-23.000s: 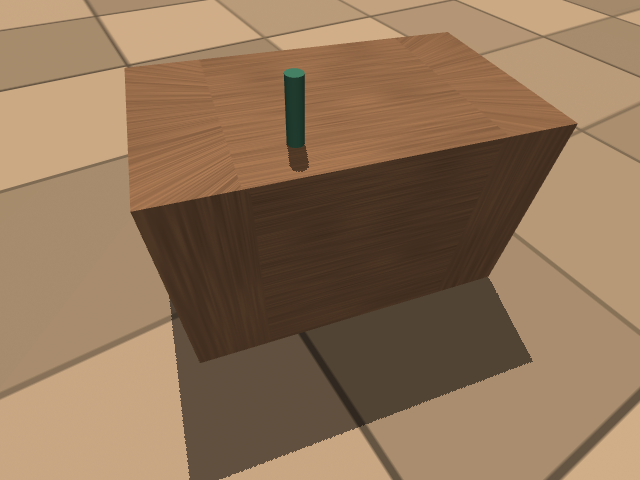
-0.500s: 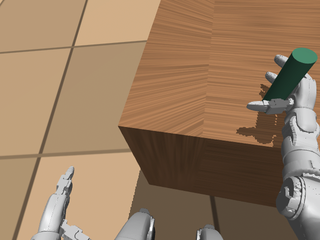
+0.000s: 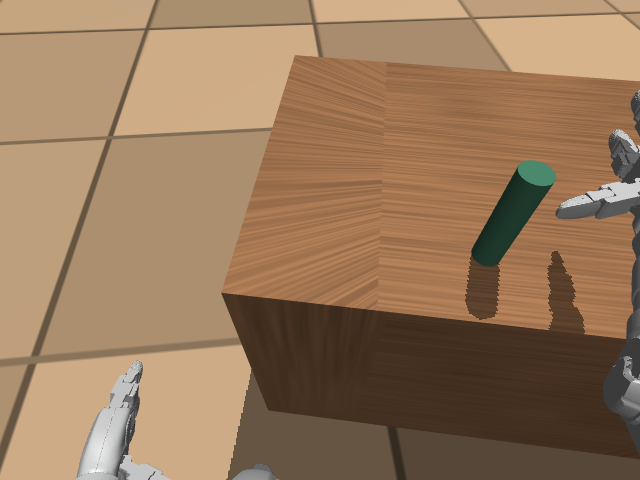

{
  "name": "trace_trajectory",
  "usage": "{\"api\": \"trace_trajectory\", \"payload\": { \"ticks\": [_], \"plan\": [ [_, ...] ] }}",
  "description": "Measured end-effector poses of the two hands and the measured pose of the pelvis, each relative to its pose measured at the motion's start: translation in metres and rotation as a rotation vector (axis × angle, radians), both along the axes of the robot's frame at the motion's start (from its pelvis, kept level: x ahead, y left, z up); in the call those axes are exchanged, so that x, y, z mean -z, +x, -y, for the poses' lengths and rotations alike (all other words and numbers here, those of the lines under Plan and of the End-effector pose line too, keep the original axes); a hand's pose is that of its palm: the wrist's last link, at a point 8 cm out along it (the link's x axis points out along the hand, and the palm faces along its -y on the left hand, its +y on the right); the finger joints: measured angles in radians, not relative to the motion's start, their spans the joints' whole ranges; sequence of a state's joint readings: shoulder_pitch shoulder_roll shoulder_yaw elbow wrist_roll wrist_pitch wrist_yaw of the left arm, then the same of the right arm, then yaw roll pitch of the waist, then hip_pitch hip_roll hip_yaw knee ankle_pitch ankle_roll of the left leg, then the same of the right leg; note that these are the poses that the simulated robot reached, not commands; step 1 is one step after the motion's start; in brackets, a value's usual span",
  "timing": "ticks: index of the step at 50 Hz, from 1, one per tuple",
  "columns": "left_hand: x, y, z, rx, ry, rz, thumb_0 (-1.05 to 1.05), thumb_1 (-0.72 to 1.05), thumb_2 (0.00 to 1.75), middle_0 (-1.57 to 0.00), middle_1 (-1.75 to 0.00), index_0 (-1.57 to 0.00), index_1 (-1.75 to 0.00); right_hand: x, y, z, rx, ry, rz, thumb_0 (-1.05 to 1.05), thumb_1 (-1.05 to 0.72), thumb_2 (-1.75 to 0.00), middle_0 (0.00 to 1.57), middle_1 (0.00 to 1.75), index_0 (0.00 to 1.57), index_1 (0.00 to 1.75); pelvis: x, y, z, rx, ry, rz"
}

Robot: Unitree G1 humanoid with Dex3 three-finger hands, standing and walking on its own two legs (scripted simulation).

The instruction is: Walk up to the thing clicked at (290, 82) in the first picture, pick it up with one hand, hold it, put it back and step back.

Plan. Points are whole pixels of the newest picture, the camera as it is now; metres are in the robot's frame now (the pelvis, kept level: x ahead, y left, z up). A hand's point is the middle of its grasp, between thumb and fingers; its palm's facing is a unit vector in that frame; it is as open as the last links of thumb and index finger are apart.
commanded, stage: rise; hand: right
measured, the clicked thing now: (507, 219) +0.47 -0.21 +0.05
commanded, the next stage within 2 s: sink last in 0.02 s
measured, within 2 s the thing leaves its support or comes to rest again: neither
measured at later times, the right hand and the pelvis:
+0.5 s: hand out of the picture +0.36 -0.34 +0.12, palm faces +0.40 +0.84 -0.37, open 17.6 cm; pelvis +0.02 +0.00 +0.02, yaw +0 degrees
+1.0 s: hand out of the picture +0.15 -0.25 +0.08, palm faces +0.37 +0.87 -0.33, open 17.6 cm; pelvis +0.00 +0.01 +0.03, yaw -3 degrees
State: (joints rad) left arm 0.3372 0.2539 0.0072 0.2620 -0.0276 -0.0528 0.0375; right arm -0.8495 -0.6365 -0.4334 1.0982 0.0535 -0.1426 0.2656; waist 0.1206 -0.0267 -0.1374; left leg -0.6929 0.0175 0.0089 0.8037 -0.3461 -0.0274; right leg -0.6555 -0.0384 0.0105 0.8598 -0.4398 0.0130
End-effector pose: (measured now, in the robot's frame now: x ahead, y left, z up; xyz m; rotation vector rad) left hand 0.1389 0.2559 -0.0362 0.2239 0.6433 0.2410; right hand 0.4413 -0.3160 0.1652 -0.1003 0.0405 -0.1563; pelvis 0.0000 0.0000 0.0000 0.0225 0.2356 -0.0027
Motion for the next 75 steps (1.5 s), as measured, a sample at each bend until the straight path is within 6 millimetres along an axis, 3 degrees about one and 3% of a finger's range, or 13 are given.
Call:
{"api": "trace_trajectory", "payload": {
  "ticks": [5, 13, 18, 22, 25, 32, 36, 41, 47, 53, 60, 68, 75],
  "plan": [
    [-0.008, 0.002, 0.003, 0.029, -0.029, 0.005, -0.01, -0.52, 0.04, -0.06, -0.05, -0.06, -0.05, 0.008, -0.017, 0.021, 0.094, -0.079, -0.131, -0.01, 0.51, -0.04, 0.07, 0.06, 0.07, 0.06, -0.008, 0.002, -0.002, -0.001, -0.01, 0.023],
    [0.011, -0.02, 0.004, 0.048, -0.055, -0.184, -0.01, -0.52, 0.05, -0.06, -0.05, -0.06, -0.04, 0.012, -0.055, 0.079, 0.333, -0.146, -0.19, -0.02, 0.57, -0.03, 0.06, 0.06, 0.07, 0.06, -0.015, 0.002, -0.004, 0.003, -0.006, 0.034],
    [0.0, 0.002, 0.005, 0.065, -0.027, -0.118, -0.01, -0.52, 0.06, -0.06, -0.05, -0.06, -0.04, 0.003, -0.076, 0.094, 0.409, -0.198, -0.165, -0.02, 0.59, -0.03, 0.06, 0.06, 0.06, 0.06, -0.019, 0.006, -0.001, 0.005, 0.001, 0.053],
    [-0.024, 0.026, 0.004, 0.07, -0.011, 0.028, -0.01, -0.52, 0.06, -0.06, -0.05, -0.06, -0.04, 0.009, -0.097, 0.084, 0.375, -0.23, -0.163, -0.02, 0.59, -0.04, 0.05, 0.06, 0.06, 0.06, -0.022, 0.012, 0.003, 0.003, 0.002, 0.083],
    [-0.03, 0.031, 0.004, 0.061, -0.032, 0.075, -0.01, -0.52, 0.06, -0.06, -0.04, -0.06, -0.04, 0.021, -0.122, 0.064, 0.31, -0.241, -0.155, -0.02, 0.58, -0.04, 0.05, 0.06, 0.06, 0.06, -0.024, 0.016, 0.004, 0.0, 0.002, 0.108],
    [0.004, 0.008, 0.015, 0.022, -0.121, -0.094, -0.01, -0.52, 0.05, -0.06, -0.05, -0.06, -0.04, 0.043, -0.198, 0.01, 0.195, -0.233, -0.143, -0.02, 0.56, -0.04, 0.06, 0.06, 0.06, 0.06, -0.027, 0.015, 0.004, 0.006, 0.001, 0.16],
    [0.011, 0.003, 0.009, -0.006, -0.1, -0.138, -0.01, -0.52, 0.05, -0.06, -0.05, -0.06, -0.04, 0.035, -0.238, 0.004, 0.229, -0.27, -0.135, -0.02, 0.57, -0.04, 0.07, 0.06, 0.07, 0.06, -0.028, 0.011, 0.003, 0.015, -0.002, 0.184],
    [-0.004, 0.02, -0.004, -0.012, -0.039, -0.043, -0.01, -0.52, 0.05, -0.06, -0.04, -0.06, -0.04, 0.02, -0.281, 0.001, 0.29, -0.322, -0.104, -0.02, 0.58, -0.04, 0.06, 0.06, 0.07, 0.06, -0.028, 0.007, 0.0, 0.026, -0.01, 0.21],
    [-0.026, 0.033, -0.002, 0.037, -0.036, 0.082, -0.01, -0.51, 0.04, -0.06, -0.04, -0.06, -0.04, 0.048, -0.32, -0.023, 0.284, -0.23, -0.174, -0.02, 0.59, -0.04, 0.05, 0.06, 0.06, 0.06, -0.029, 0.003, -0.007, 0.037, -0.024, 0.234],
    [-0.014, 0.015, -0.01, 0.019, -0.038, 0.038, -0.01, -0.5, 0.04, -0.06, -0.05, -0.06, -0.04, 0.061, -0.328, -0.031, 0.284, -0.195, -0.195, -0.02, 0.59, -0.04, 0.05, 0.06, 0.06, 0.07, -0.028, -0.008, -0.015, 0.048, -0.031, 0.253],
    [0.003, -0.014, -0.021, -0.011, -0.034, -0.036, -0.01, -0.5, 0.04, -0.06, -0.05, -0.06, -0.04, 0.038, -0.328, -0.013, 0.32, -0.314, -0.146, -0.02, 0.58, -0.05, 0.06, 0.06, 0.06, 0.07, -0.029, -0.019, -0.02, 0.038, -0.032, 0.261],
    [-0.009, -0.001, -0.011, 0.034, -0.043, 0.057, -0.01, -0.51, 0.06, -0.06, -0.05, -0.06, -0.05, 0.014, -0.327, -0.022, 0.273, -0.356, -0.021, -0.02, 0.56, -0.05, 0.05, 0.06, 0.06, 0.07, -0.032, -0.023, -0.018, 0.035, -0.035, 0.28],
    [-0.014, 0.0, 0.008, 0.086, -0.066, 0.061, -0.01, -0.33, 0.25, -0.1, -0.13, -0.1, -0.12, 0.046, -0.335, -0.025, 0.253, -0.265, -0.09, -0.02, 0.54, -0.06, 0.06, 0.06, 0.06, 0.06, -0.035, -0.022, -0.016, 0.031, -0.035, 0.292]
  ]
}}
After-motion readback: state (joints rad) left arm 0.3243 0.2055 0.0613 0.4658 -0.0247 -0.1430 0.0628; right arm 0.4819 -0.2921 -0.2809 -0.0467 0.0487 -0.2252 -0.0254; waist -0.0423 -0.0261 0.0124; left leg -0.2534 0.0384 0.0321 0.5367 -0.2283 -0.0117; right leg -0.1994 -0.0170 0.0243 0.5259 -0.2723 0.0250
